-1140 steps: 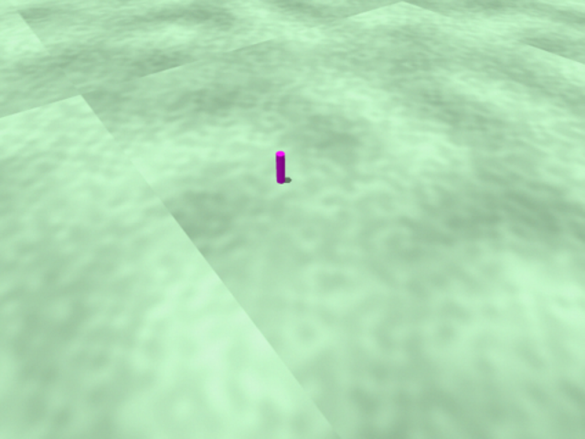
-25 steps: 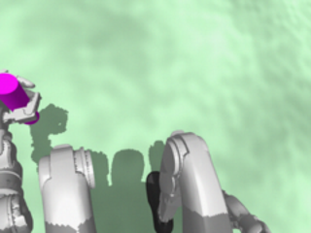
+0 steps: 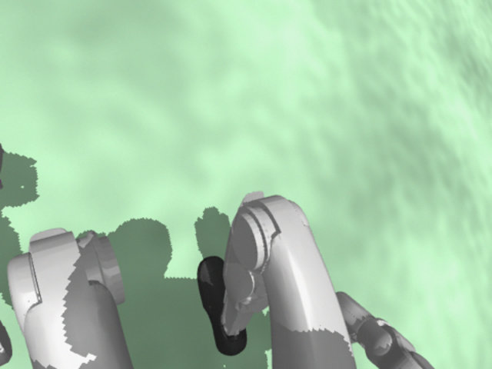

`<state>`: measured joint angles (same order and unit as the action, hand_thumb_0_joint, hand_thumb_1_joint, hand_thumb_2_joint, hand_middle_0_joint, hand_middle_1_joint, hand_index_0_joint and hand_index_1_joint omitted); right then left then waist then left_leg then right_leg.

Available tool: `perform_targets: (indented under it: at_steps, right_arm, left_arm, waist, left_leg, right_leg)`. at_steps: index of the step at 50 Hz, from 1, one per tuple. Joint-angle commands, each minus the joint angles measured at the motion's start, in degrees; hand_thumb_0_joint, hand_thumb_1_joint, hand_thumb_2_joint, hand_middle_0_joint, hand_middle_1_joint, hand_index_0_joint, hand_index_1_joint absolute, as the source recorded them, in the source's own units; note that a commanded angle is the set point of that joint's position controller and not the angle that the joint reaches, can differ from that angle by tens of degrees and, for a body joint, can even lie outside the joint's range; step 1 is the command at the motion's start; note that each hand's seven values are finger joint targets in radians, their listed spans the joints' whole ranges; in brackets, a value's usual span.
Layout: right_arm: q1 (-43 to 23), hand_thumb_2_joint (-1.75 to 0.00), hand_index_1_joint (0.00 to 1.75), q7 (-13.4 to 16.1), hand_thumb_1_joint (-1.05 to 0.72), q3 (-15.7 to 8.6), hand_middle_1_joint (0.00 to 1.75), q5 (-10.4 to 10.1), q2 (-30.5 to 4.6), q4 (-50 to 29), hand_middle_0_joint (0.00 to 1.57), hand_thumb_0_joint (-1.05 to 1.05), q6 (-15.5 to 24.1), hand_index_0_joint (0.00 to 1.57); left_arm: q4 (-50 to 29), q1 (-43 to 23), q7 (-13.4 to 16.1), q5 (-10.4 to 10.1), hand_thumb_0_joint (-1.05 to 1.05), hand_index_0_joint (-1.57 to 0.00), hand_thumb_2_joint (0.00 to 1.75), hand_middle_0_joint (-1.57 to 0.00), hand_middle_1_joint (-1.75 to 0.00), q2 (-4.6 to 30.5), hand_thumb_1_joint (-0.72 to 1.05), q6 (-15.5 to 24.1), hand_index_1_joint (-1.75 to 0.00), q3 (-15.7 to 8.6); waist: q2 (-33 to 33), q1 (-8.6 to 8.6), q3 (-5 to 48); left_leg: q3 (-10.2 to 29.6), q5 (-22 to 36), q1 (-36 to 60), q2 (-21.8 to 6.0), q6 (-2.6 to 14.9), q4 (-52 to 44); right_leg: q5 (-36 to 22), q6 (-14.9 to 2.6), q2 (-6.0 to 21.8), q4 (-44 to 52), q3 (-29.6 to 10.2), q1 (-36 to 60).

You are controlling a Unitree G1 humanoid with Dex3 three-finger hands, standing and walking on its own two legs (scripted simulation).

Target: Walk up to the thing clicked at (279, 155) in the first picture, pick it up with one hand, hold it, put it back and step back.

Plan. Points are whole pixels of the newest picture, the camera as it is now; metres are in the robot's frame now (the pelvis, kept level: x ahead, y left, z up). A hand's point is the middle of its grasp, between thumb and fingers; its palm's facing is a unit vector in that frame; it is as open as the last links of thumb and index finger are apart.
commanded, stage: lower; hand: left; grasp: from the side
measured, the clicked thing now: out of the picture +0.43 +0.28 -0.16
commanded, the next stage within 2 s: loosen in 0.88 s
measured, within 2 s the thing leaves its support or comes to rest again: rests again in 0.98 s
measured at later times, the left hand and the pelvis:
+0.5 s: hand out of the picture +0.44 +0.26 -0.17, palm faces +0.27 -0.96 +0.00, open 5.7 cm; pelvis -0.01 +0.01 +0.00, yaw -2 degrees
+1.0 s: hand out of the picture +0.44 +0.26 -0.18, palm faces +0.27 -0.96 +0.00, open 5.7 cm; pelvis -0.01 +0.01 +0.00, yaw -4 degrees
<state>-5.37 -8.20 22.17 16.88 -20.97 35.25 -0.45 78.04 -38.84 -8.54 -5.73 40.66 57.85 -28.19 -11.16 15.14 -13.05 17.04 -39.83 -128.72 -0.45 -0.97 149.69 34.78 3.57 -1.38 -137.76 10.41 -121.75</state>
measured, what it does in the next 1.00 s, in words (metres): stands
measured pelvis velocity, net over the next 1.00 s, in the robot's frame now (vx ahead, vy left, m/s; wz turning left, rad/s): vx -0.01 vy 0.01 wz -0.06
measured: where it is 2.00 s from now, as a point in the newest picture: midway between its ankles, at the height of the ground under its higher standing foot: (165, 352)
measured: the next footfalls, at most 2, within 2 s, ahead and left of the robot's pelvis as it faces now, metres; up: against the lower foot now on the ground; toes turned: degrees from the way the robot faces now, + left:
none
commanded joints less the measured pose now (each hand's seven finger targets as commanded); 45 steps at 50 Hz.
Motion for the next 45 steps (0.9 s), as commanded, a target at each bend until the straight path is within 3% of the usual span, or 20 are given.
perform_targets:
  at_steps: [1,12,15,21,23,27,45]
  right_arm:
    - [3.11,-0.90,0.30,0.93,-0.90,-4.84,0.30,0.96,-19.11,-1.59,0.20,0.00,-0.12,0.20]
    - [0.63,-0.90,0.30,0.96,-0.90,-2.41,0.30,2.46,-20.12,-2.61,0.20,0.00,-0.64,0.20]
    - [0.14,-0.90,0.30,0.96,-0.90,-2.03,0.30,2.71,-20.38,-2.81,0.20,0.00,-0.69,0.20]
    - [-0.35,-0.90,0.30,0.80,-0.90,-1.14,0.30,2.94,-20.65,-3.14,0.20,0.00,-0.65,0.20]
    - [-0.10,-0.90,0.30,0.85,-0.89,-0.99,0.30,3.31,-20.80,-3.07,0.20,0.00,-0.74,0.20]
    - [-0.99,-0.90,0.30,0.75,-0.89,-0.41,0.30,3.34,-20.72,-3.45,0.20,0.00,-0.85,0.20]
    - [-2.15,-0.90,0.30,0.89,-0.89,0.59,0.30,3.94,-21.37,-3.81,0.20,0.00,-0.77,0.20]
  left_arm:
    - [-7.22,-13.30,1.27,-0.22,0.00,-1.30,1.26,-1.29,-1.38,10.60,0.52,5.20,-1.37,-0.45]
    - [-4.60,-12.96,4.32,1.09,0.00,-1.29,1.26,-1.28,-1.37,14.00,0.53,7.53,-1.36,-0.42]
    - [-4.05,-13.09,4.69,1.02,0.00,-1.31,1.29,-1.30,-1.40,12.81,0.55,7.91,-1.39,0.69]
    - [-3.84,-13.38,6.10,1.25,0.00,-1.31,1.28,-1.30,-1.39,14.40,0.55,8.57,-1.38,0.72]
    - [-3.58,-12.29,6.36,1.20,0.00,-1.31,1.30,-1.29,-1.39,13.84,0.58,8.78,-1.38,0.82]
    - [-2.85,-12.73,7.07,1.54,0.00,-1.31,1.30,-1.30,-1.39,15.17,0.59,9.15,-1.38,0.85]
    - [-2.23,-10.00,7.63,1.32,0.00,-1.31,1.30,-1.30,-1.38,16.05,0.58,10.42,-1.37,0.70]
  waist:
    - [26.07,4.12,34.63]
    - [27.48,5.09,31.94]
    - [27.10,6.15,30.48]
    - [27.18,6.06,29.29]
    - [27.49,6.53,30.26]
    - [27.48,6.39,28.20]
    - [26.89,6.73,27.18]
  left_leg:
    - [-4.96,6.67,22.73,-2.23,-0.20,-17.33]
    - [-3.08,5.48,23.36,-2.75,-0.56,-17.49]
    - [-2.42,5.17,23.39,-2.90,-0.65,-17.63]
    - [-1.64,4.70,22.91,-2.95,-0.63,-17.67]
    - [-1.30,7.09,24.87,-3.15,-0.85,-17.36]
    - [-1.32,4.53,22.89,-3.16,-0.62,-17.47]
    - [-0.13,5.81,24.07,-3.77,-0.75,-17.20]
  right_leg:
    - [-9.12,-3.97,-2.29,10.07,6.15,18.98]
    - [-8.65,-3.91,-2.94,9.55,7.80,18.70]
    - [-8.70,-3.78,-2.98,9.55,8.34,18.07]
    - [-8.82,-3.67,-3.30,9.52,8.91,18.51]
    - [-10.72,-3.51,-3.41,9.29,9.12,19.31]
    - [-8.79,-3.65,-3.65,9.72,9.40,18.88]
    - [-9.89,-3.56,-4.20,9.61,10.43,19.40]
